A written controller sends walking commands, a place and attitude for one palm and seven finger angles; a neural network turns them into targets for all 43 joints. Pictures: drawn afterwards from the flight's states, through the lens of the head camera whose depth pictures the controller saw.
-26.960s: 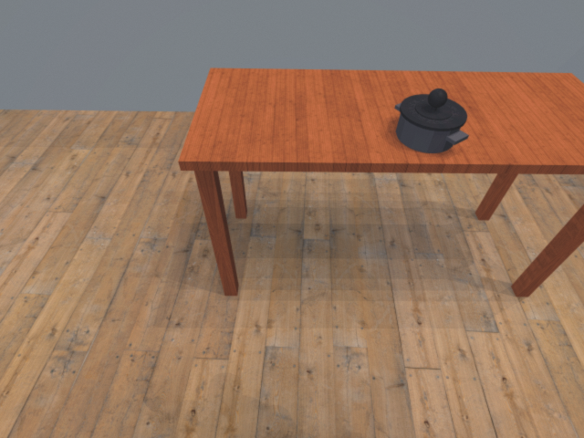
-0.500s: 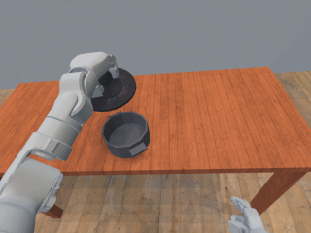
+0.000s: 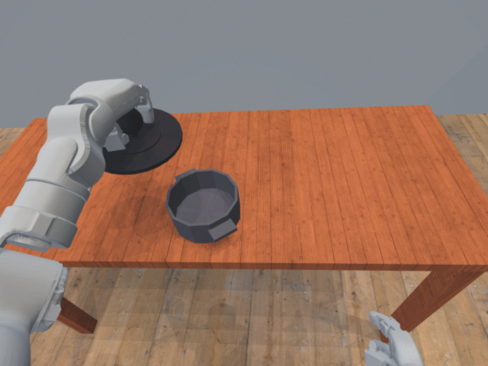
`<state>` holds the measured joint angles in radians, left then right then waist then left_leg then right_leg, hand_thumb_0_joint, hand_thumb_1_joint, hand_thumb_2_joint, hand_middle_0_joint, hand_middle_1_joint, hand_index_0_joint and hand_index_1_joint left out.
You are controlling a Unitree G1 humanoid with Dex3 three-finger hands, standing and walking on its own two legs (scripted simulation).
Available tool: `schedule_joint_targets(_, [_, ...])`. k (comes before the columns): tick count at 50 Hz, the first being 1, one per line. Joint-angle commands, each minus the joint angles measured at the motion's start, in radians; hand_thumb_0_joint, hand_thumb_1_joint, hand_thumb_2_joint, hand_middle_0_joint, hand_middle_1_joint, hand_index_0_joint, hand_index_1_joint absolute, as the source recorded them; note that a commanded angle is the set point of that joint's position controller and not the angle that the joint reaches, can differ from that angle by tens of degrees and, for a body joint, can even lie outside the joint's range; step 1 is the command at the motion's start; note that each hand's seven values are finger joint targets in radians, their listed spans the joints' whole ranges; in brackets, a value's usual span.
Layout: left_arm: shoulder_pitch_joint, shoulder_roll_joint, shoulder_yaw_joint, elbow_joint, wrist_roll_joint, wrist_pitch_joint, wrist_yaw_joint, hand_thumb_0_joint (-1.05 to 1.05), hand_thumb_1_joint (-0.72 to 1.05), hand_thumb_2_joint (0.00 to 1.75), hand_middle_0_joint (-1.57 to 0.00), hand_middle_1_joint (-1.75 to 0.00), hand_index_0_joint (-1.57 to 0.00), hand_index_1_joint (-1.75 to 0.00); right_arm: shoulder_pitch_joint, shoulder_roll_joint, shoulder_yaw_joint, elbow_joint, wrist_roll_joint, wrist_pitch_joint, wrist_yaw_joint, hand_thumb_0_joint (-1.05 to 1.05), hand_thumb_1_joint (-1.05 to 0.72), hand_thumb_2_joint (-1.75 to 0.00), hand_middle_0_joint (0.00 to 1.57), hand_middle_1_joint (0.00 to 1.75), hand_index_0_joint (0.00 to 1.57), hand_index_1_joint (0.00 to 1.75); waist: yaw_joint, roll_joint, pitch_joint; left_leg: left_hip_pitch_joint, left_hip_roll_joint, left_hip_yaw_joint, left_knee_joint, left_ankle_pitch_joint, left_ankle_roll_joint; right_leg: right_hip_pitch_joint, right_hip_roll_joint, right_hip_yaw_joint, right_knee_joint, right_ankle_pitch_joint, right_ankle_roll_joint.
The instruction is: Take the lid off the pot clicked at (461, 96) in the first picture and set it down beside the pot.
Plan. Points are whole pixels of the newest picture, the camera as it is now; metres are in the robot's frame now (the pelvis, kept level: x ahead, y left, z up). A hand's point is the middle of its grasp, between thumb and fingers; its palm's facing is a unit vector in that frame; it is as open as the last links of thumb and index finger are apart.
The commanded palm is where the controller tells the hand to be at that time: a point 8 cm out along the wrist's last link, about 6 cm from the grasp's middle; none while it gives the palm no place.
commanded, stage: move the lid sideways beside the pot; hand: left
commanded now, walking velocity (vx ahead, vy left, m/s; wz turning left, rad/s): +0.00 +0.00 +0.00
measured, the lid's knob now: (128, 120) +0.46 +0.21 +0.19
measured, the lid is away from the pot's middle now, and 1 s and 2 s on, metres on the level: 0.10 0.23 0.23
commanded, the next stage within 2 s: lower the lid onto the table in 1.24 s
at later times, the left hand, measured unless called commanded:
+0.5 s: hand (79, 134) +0.42 +0.28 +0.19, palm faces -0.24 -0.02 -0.97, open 7.6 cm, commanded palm +0.40 +0.28 +0.26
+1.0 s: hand (42, 140) +0.41 +0.34 +0.19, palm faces -0.28 -0.03 -0.96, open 7.6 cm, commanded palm +0.40 +0.34 +0.26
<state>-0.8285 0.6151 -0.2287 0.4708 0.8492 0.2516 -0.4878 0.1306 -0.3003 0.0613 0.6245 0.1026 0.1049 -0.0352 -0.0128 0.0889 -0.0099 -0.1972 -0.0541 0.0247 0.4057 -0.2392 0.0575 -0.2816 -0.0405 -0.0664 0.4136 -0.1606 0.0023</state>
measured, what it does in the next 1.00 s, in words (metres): stands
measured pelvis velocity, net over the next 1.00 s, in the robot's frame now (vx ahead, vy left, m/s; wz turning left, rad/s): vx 0.01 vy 0.03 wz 0.02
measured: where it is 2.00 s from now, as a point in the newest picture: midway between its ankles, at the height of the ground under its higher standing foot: outside the picture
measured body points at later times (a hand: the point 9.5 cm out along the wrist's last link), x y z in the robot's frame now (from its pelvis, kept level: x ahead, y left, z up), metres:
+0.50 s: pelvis +0.00 +0.02 +0.00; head +0.03 +0.00 +0.45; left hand +0.43 +0.28 +0.24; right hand +0.15 -0.22 -0.12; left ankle -0.02 +0.08 -0.74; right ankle +0.03 -0.12 -0.74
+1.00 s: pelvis +0.01 +0.03 +0.00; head +0.04 +0.01 +0.45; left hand +0.42 +0.34 +0.24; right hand +0.15 -0.22 -0.12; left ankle -0.02 +0.08 -0.74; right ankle +0.03 -0.12 -0.74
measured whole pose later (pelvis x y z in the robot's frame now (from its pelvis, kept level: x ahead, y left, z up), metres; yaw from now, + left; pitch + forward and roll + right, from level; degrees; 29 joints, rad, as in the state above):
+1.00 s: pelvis +0.01 +0.03 +0.00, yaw +1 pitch +4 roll -1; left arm -0.83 0.79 -0.08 0.60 0.86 0.06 -0.52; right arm 0.18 -0.30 0.05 0.62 0.10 0.15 -0.03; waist -0.01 0.07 0.00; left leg -0.23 -0.08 0.01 0.39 -0.23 0.10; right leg -0.27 -0.06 -0.08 0.33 -0.12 0.03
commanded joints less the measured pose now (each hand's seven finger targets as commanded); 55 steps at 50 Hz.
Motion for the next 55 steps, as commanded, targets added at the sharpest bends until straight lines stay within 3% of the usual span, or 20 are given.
schedule_joint_targets(1, [-0.544, 0.308, 0.18, -0.219, 0.036, -0.02, 0.051, 0.0, 0.66, 1.04, -1.21, -1.12, -0.78, -0.97, -0.107, -0.11, -0.042, -0.156, -0.008, -0.042, -0.002, 0.0, -0.9, -0.9, 0.2, 0.3, 0.2, 0.3, 0.001, -0.054, -0.393, 0.05, 0.037, -0.066, -0.052, 0.268, 0.004, 0.225, 0.003, 0.038, -0.007, 0.201, -0.048])
schedule_joint_targets(3, [-0.547, 0.315, 0.189, -0.265, 0.029, -0.034, 0.056, 0.0, 0.66, 1.04, -1.21, -1.12, -0.78, -0.97, -0.094, -0.106, -0.045, -0.162, -0.012, -0.045, 0.002, 0.0, -0.9, -0.9, 0.2, 0.3, 0.2, 0.3, 0.001, -0.031, -0.447, 0.088, 0.04, -0.075, -0.047, 0.328, 0.003, 0.238, 0.008, 0.037, -0.002, 0.222, -0.049])
schedule_joint_targets(7, [-0.492, 0.383, 0.238, -0.137, 0.022, -0.043, 0.052, 0.0, 0.66, 1.04, -1.21, -1.12, -0.78, -0.97, -0.068, -0.134, -0.047, -0.14, -0.009, -0.035, -0.004, 0.0, -0.9, -0.9, 0.2, 0.3, 0.2, 0.3, -0.01, -0.065, -0.361, 0.033, 0.041, -0.068, -0.05, 0.287, 0.002, 0.216, 0.006, 0.03, -0.021, 0.215, -0.05])
schedule_joint_targets(11, [-0.499, 0.346, 0.215, -0.157, 0.033, -0.06, 0.044, 0.0, 0.66, 1.04, -1.21, -1.12, -0.78, -0.97, -0.072, -0.118, -0.047, -0.153, -0.009, -0.035, -0.003, 0.0, -0.9, -0.9, 0.2, 0.3, 0.2, 0.3, -0.001, -0.043, -0.37, 0.062, 0.043, -0.076, -0.051, 0.326, 0.003, 0.199, 0.007, 0.025, -0.016, 0.21, -0.054])
schedule_joint_targets(12, [-0.506, 0.314, 0.178, -0.181, 0.015, -0.066, 0.044, 0.0, 0.66, 1.04, -1.21, -1.12, -0.78, -0.97, -0.071, -0.128, -0.054, -0.152, -0.007, -0.034, 0.001, 0.0, -0.9, -0.9, 0.2, 0.3, 0.2, 0.3, -0.02, -0.007, -0.357, 0.087, 0.048, -0.083, -0.046, 0.35, -0.002, 0.166, 0.007, 0.02, -0.025, 0.204, -0.055])
schedule_joint_targets(16, [-0.528, 0.391, 0.251, -0.25, 0.027, -0.088, 0.037, 0.0, 0.66, 1.04, -1.21, -1.12, -0.78, -0.97, -0.061, -0.122, -0.055, -0.157, -0.014, -0.031, 0.002, 0.0, -0.9, -0.9, 0.2, 0.3, 0.2, 0.3, -0.003, -0.009, -0.433, 0.132, 0.05, -0.091, -0.04, 0.434, 0.0, 0.201, 0.011, 0.024, -0.021, 0.243, -0.054])
schedule_joint_targets(17, [-0.48, 0.379, 0.243, -0.21, 0.012, -0.086, 0.041, 0.0, 0.66, 1.04, -1.21, -1.12, -0.78, -0.97, -0.049, -0.133, -0.061, -0.155, -0.014, -0.033, 0.004, 0.0, -0.9, -0.9, 0.2, 0.3, 0.2, 0.3, -0.016, 0.011, -0.397, 0.135, 0.052, -0.098, -0.032, 0.45, -0.005, 0.169, 0.012, 0.019, -0.028, 0.231, -0.055])
schedule_joint_targets(21, [-0.454, 0.406, 0.269, -0.119, 0.025, -0.094, 0.033, 0.0, 0.66, 1.04, -1.21, -1.12, -0.78, -0.97, -0.035, -0.132, -0.053, -0.139, -0.01, -0.023, 0.003, 0.0, -0.9, -0.9, 0.2, 0.3, 0.2, 0.3, -0.004, -0.059, -0.331, 0.079, 0.052, -0.092, -0.052, 0.372, -0.005, 0.164, 0.017, 0.009, -0.037, 0.196, -0.055])
schedule_joint_targets(26, [-0.557, 0.387, 0.233, -0.221, 0.033, -0.112, 0.037, 0.0, 0.66, 1.04, -1.21, -1.12, -0.78, -0.97, -0.038, -0.127, -0.06, -0.148, -0.014, -0.022, 0.008, 0.0, -0.9, -0.9, 0.2, 0.3, 0.2, 0.3, -0.011, 0.026, -0.407, 0.156, 0.057, -0.118, -0.045, 0.472, -0.02, 0.153, 0.017, 0.009, -0.036, 0.197, -0.057])
schedule_joint_targets(29, [-0.498, 0.468, 0.318, -0.213, 0.035, -0.128, 0.041, 0.0, 0.66, 1.04, -1.21, -1.12, -0.78, -0.97, -0.022, -0.133, -0.062, -0.149, -0.021, -0.027, 0.01, 0.0, -0.9, -0.9, 0.2, 0.3, 0.2, 0.3, 0.001, 0.024, -0.451, 0.18, 0.06, -0.12, -0.026, 0.563, -0.022, 0.18, 0.02, 0.014, -0.033, 0.236, -0.057])
schedule_joint_targets(33, [-0.422, 0.472, 0.327, -0.129, 0.021, -0.135, 0.031, 0.0, 0.66, 1.04, -1.21, -1.12, -0.78, -0.97, -0.009, -0.14, -0.058, -0.141, -0.015, -0.014, 0.015, 0.0, -0.9, -0.9, 0.2, 0.3, 0.2, 0.3, 0.004, -0.042, -0.393, 0.113, 0.059, -0.108, -0.041, 0.508, -0.021, 0.195, 0.019, 0.01, -0.039, 0.238, -0.052])
schedule_joint_targets(36, [-0.417, 0.42, 0.272, -0.112, 0.02, -0.137, 0.016, 0.0, 0.66, 1.04, -1.21, -1.12, -0.78, -0.97, -0.028, -0.141, -0.058, -0.147, -0.009, -0.004, 0.017, 0.0, -0.9, -0.9, 0.2, 0.3, 0.2, 0.3, -0.006, -0.043, -0.336, 0.092, 0.058, -0.105, -0.042, 0.472, -0.018, 0.16, 0.016, 0.001, -0.045, 0.224, -0.052])
schedule_joint_targets(39, [-0.493, 0.446, 0.28, -0.221, 0.029, -0.15, 0.018, 0.0, 0.66, 1.04, -1.21, -1.12, -0.78, -0.97, -0.038, -0.137, -0.064, -0.159, -0.015, -0.002, 0.018, 0.0, -0.9, -0.9, 0.2, 0.3, 0.2, 0.3, -0.009, 0.034, -0.399, 0.156, 0.061, -0.118, -0.03, 0.524, -0.023, 0.151, 0.018, 0.006, -0.046, 0.211, -0.055])
schedule_joint_targets(43, [-0.488, 0.53, 0.35, -0.129, 0.026, -0.169, 0.024, 0.0, 0.66, 1.04, -1.21, -1.12, -0.78, -0.97, 0.008, -0.146, -0.063, -0.132, -0.018, 0.006, 0.008, 0.0, -0.9, -0.9, 0.2, 0.3, 0.2, 0.3, -0.015, -0.012, -0.403, 0.136, 0.057, -0.116, -0.036, 0.489, -0.018, 0.167, 0.027, 0.004, -0.058, 0.202, -0.052])
schedule_joint_targets(45, [-0.5, 0.529, 0.341, -0.046, 0.023, -0.179, 0.018, 0.0, 0.66, 1.04, -1.21, -1.12, -0.78, -0.97, 0.008, -0.152, -0.06, -0.119, -0.012, 0.014, 0.0, 0.0, -0.9, -0.9, 0.2, 0.3, 0.2, 0.3, -0.022, -0.034, -0.344, 0.086, 0.05, -0.104, -0.046, 0.401, -0.009, 0.157, 0.024, -0.004, -0.063, 0.194, -0.055])
schedule_joint_targets(50, [-0.541, 0.497, 0.294, -0.047, 0.04, -0.213, 0.023, 0.0, 0.66, 1.04, -1.21, -1.12, -0.78, -0.97, 0.011, -0.146, -0.066, -0.12, -0.013, 0.015, -0.002, 0.0, -0.9, -0.9, 0.2, 0.3, 0.2, 0.3, -0.025, 0.032, -0.38, 0.123, 0.052, -0.112, -0.037, 0.423, -0.015, 0.136, 0.023, -0.002, -0.063, 0.17, -0.06])
schedule_joint_targets(52, [-0.516, 0.531, 0.314, -0.009, 0.031, -0.226, 0.033, 0.0, 0.66, 1.04, -1.21, -1.12, -0.78, -0.97, 0.024, -0.159, -0.069, -0.115, -0.013, 0.017, -0.002, 0.0, -0.9, -0.9, 0.2, 0.3, 0.2, 0.3, -0.035, 0.06, -0.365, 0.114, 0.052, -0.113, -0.027, 0.434, -0.02, 0.127, 0.023, -0.001, -0.07, 0.17, -0.063])
schedule_joint_targets(53, [-0.564, 0.539, 0.319, -0.045, 0.041, -0.236, 0.032, 0.0, 0.66, 1.04, -1.21, -1.12, -0.78, -0.97, 0.031, -0.15, -0.065, -0.11, -0.014, 0.02, -0.004, 0.0, -0.9, -0.9, 0.2, 0.3, 0.2, 0.3, -0.028, 0.039, -0.409, 0.125, 0.052, -0.112, -0.034, 0.442, -0.017, 0.154, 0.027, 0.0, -0.064, 0.179, -0.058])
schedule_joint_targets(54, [-0.54, 0.519, 0.308, 0.035, 0.044, -0.237, 0.028, 0.0, 0.66, 1.04, -1.21, -1.12, -0.78, -0.97, 0.03, -0.15, -0.064, -0.105, -0.014, 0.019, -0.008, 0.0, -0.9, -0.9, 0.2, 0.3, 0.2, 0.3, -0.031, 0.021, -0.374, 0.104, 0.051, -0.107, -0.03, 0.41, -0.009, 0.137, 0.026, -0.003, -0.067, 0.173, -0.059])
schedule_joint_targets(55, [-0.569, 0.559, 0.333, 0.001, 0.038, -0.246, 0.027, 0.0, 0.66, 1.04, -1.21, -1.12, -0.78, -0.97, 0.035, -0.157, -0.066, -0.101, -0.011, 0.024, -0.009, 0.0, -0.9, -0.9, 0.2, 0.3, 0.2, 0.3, -0.027, 0.016, -0.383, 0.101, 0.054, -0.111, -0.037, 0.412, -0.01, 0.152, 0.024, -0.005, -0.066, 0.182, -0.059])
